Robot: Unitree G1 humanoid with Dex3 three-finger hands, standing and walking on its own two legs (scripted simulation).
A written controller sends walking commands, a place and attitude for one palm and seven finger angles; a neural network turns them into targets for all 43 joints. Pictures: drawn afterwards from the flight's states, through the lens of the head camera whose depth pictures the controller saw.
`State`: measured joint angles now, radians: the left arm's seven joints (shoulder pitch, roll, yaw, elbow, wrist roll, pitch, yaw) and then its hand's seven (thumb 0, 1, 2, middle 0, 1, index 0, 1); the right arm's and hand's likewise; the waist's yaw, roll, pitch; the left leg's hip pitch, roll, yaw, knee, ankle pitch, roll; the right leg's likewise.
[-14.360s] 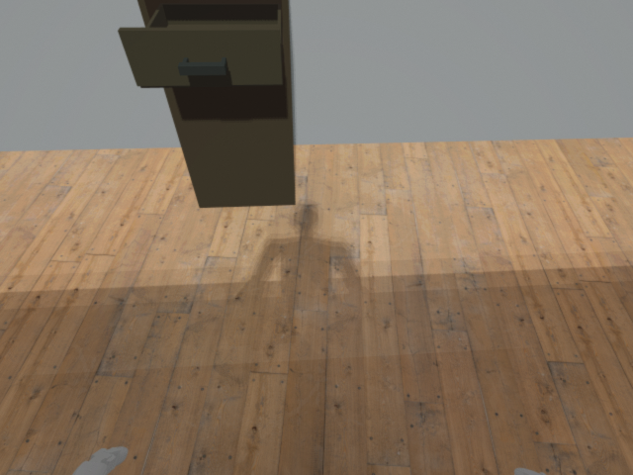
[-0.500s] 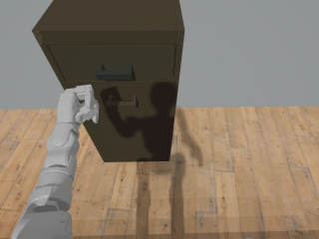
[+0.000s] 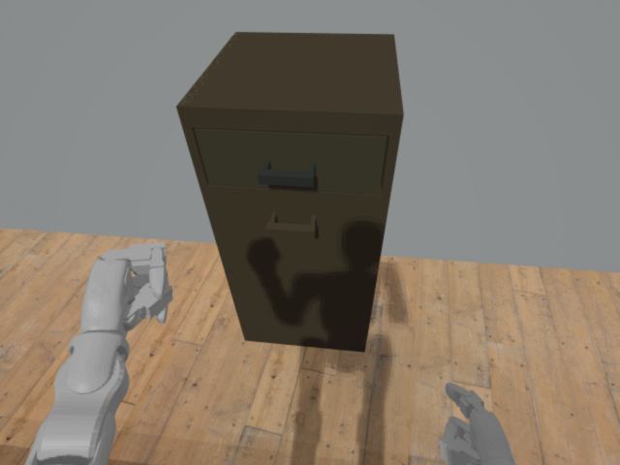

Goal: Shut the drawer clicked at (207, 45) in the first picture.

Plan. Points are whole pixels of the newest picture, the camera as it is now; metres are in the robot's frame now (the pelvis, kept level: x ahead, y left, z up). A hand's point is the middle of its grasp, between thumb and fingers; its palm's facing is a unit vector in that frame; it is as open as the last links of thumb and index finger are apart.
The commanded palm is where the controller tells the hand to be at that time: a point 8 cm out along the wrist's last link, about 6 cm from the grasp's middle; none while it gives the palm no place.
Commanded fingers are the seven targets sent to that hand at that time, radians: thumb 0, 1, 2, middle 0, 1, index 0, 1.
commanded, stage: draw the hand back to the body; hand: left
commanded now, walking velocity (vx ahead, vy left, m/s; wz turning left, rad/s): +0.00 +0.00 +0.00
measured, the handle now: (288, 171) +0.66 +0.12 +0.02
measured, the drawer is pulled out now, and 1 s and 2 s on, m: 0.00 0.00 0.00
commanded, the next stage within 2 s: step back with the hand held close in 0.48 s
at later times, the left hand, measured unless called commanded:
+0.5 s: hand (74, 349) +0.18 +0.25 +0.15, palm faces +0.42 -0.83 -0.36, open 3.2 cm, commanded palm +0.13 +0.29 +0.18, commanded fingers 0.00 0.90 0.90 -1.40 -1.60 -1.40 -1.60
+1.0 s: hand (87, 339) +0.19 +0.25 +0.15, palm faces +0.25 -0.82 -0.52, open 3.2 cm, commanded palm +0.13 +0.29 +0.18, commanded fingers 0.00 0.90 0.90 -1.40 -1.60 -1.40 -1.60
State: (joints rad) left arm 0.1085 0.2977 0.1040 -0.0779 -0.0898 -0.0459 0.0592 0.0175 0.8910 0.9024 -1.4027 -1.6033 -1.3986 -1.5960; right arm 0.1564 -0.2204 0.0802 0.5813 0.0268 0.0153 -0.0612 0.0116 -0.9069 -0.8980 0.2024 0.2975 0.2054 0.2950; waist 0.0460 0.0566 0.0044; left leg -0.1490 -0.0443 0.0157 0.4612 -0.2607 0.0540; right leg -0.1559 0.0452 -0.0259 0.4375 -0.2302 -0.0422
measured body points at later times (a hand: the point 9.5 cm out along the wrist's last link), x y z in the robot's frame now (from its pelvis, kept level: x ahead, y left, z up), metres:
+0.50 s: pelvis +0.00 +0.00 +0.00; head -0.02 -0.02 +0.45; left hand +0.15 +0.29 +0.18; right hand +0.20 -0.22 -0.08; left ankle +0.00 +0.08 -0.74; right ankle +0.01 -0.09 -0.74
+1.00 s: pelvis -0.01 +0.02 +0.00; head +0.02 +0.00 +0.45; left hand +0.17 +0.29 +0.18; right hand +0.16 -0.24 -0.09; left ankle +0.00 +0.08 -0.74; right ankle +0.01 -0.09 -0.74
